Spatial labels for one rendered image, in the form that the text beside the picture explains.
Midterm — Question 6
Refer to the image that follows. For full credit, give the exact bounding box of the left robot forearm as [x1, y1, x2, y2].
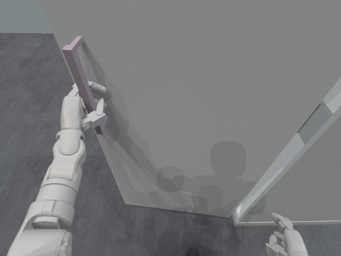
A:
[7, 129, 86, 256]

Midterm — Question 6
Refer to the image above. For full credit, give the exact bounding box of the fridge door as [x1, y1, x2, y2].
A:
[39, 0, 341, 218]

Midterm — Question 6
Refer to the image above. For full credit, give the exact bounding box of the handle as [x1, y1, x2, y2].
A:
[62, 36, 108, 135]

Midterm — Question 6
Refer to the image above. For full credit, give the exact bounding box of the robot left hand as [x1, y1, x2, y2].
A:
[61, 81, 107, 132]

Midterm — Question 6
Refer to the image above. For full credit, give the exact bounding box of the robot right hand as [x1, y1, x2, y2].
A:
[266, 212, 308, 256]

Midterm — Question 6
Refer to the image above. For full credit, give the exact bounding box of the left robot upper arm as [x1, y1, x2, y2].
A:
[11, 229, 72, 256]

